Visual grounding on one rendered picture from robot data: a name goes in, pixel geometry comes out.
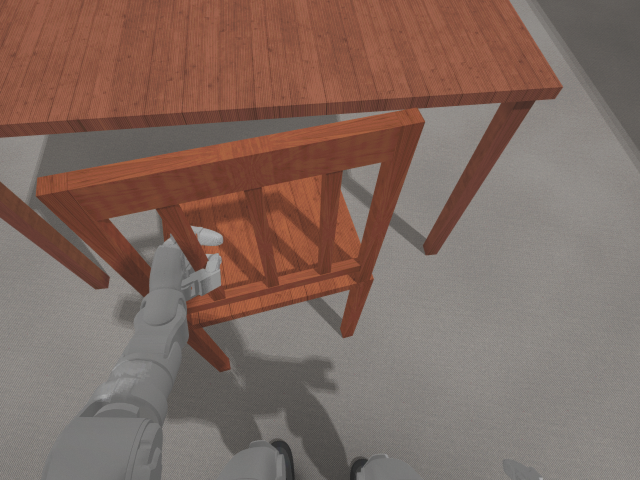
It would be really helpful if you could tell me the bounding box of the left robot hand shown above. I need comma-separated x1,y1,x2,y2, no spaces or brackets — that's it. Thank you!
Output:
149,226,223,301

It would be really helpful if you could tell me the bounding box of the chair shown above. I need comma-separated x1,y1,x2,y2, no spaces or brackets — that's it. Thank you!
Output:
36,108,425,372

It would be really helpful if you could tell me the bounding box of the table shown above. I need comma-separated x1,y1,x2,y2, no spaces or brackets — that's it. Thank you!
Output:
0,0,563,289

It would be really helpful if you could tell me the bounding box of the right robot shin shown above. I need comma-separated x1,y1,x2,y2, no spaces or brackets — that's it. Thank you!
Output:
363,454,389,468

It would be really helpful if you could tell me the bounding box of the left robot forearm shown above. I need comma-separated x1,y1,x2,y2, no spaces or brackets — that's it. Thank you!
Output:
41,289,189,480

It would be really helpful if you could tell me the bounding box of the robot left upper arm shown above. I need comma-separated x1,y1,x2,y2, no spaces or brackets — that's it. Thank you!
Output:
46,417,163,480

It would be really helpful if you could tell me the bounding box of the robot shin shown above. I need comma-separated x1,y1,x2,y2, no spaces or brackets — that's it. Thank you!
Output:
363,454,389,468
249,440,277,451

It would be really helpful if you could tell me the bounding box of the right robot hand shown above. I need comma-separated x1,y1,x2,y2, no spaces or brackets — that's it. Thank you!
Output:
502,459,543,480

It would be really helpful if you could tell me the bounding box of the left robot shin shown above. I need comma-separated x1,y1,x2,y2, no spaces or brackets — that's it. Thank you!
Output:
249,440,277,451

